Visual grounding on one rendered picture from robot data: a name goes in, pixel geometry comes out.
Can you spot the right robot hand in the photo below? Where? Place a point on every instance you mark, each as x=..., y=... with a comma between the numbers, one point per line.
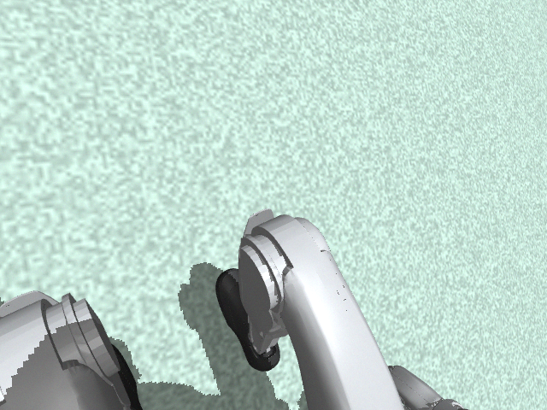
x=414, y=393

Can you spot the right robot foot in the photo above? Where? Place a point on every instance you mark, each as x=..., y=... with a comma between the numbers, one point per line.
x=228, y=296

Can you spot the left robot foot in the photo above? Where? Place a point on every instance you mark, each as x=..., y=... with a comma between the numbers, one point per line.
x=128, y=381

